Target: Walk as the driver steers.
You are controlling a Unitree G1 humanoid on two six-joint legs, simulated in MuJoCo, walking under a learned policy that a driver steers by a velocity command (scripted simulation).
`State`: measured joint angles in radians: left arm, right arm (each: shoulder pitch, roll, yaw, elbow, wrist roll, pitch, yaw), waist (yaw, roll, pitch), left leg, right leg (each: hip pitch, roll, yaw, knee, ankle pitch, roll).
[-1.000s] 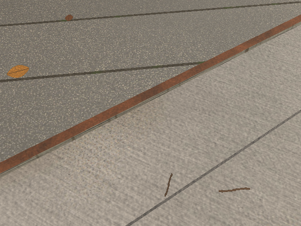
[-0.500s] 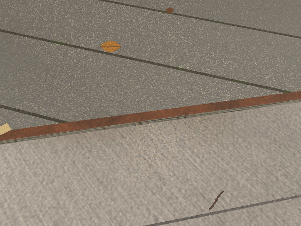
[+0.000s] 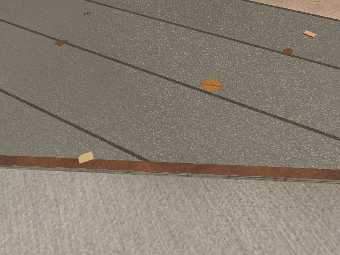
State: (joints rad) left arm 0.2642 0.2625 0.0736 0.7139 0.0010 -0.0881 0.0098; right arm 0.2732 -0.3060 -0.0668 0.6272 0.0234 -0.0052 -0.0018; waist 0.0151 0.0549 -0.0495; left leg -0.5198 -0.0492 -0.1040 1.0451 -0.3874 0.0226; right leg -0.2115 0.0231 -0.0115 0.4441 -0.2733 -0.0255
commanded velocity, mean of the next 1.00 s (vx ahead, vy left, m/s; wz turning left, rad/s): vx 0.48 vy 0.00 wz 0.47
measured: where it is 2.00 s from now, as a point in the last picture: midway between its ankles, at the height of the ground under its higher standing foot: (100, 165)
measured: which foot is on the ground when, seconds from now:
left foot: up 0.00-0.28, down 0.30-0.78, up 0.80-1.00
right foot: down 0.00-0.38, up 0.40-0.78, down 0.80-1.00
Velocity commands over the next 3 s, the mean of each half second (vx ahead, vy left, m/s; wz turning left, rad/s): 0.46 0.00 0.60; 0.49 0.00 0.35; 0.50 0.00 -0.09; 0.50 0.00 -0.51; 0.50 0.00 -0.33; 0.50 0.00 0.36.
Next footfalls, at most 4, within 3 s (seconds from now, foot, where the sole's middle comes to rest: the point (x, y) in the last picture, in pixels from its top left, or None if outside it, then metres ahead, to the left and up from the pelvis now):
0.30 left None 0.30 0.21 -0.76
0.80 right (171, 240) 0.58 0.08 -0.74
1.32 left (87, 216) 0.69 0.43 -0.74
1.86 right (122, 143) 1.05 0.31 -0.70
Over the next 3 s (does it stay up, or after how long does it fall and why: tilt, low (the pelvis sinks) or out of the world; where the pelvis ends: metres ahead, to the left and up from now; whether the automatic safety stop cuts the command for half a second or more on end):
stays up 1.46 0.41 0.08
